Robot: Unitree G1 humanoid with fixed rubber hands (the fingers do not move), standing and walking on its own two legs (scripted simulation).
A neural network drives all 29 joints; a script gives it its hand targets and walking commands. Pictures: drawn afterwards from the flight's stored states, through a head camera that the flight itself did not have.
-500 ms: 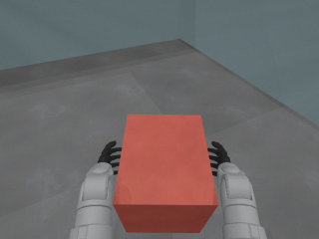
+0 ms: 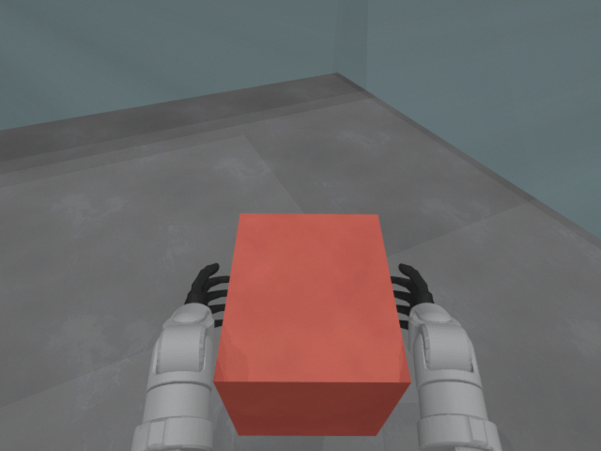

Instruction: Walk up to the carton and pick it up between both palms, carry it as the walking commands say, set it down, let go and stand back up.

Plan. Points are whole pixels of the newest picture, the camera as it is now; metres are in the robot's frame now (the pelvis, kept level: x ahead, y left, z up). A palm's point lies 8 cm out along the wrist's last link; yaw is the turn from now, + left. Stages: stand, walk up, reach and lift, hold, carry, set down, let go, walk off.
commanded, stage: hold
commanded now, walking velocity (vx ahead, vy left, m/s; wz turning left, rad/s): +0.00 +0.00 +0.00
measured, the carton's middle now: (308, 325) +0.32 +0.00 -0.03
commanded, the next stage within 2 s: carry in 0.58 s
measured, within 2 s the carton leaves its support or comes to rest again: neither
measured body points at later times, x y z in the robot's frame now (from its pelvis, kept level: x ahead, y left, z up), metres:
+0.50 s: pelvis +0.00 +0.00 +0.00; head -0.04 +0.00 +0.45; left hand +0.30 +0.15 +0.04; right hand +0.30 -0.16 +0.04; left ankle +0.02 +0.14 -0.75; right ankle +0.01 -0.14 -0.75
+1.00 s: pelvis +0.00 +0.03 -0.03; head +0.00 +0.02 +0.42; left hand +0.30 +0.15 +0.06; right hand +0.26 -0.16 +0.05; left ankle +0.02 +0.13 -0.75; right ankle +0.00 -0.05 -0.75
